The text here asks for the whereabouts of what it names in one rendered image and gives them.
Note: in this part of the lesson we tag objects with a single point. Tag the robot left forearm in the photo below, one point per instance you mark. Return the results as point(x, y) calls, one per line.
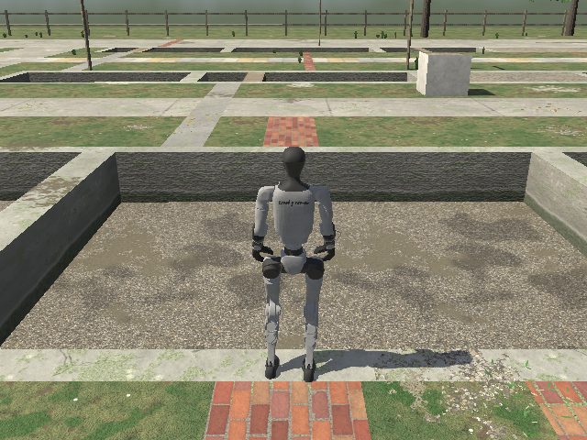
point(257, 241)

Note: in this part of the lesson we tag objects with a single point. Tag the robot left upper arm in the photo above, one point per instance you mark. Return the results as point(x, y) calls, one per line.
point(265, 194)

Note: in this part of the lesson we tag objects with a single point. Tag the robot right forearm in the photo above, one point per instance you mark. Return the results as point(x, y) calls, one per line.
point(329, 241)

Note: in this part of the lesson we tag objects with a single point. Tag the robot left hand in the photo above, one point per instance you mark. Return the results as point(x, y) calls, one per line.
point(257, 256)

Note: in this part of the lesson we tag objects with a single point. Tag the humanoid robot torso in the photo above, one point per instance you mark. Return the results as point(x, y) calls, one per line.
point(293, 222)

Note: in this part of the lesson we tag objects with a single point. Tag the robot right shin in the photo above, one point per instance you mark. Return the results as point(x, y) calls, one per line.
point(310, 339)

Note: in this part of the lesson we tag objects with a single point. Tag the robot right hand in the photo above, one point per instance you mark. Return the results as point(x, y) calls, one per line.
point(329, 256)

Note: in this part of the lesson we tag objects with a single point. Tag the robot right upper arm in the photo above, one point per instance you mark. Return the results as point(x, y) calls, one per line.
point(322, 195)

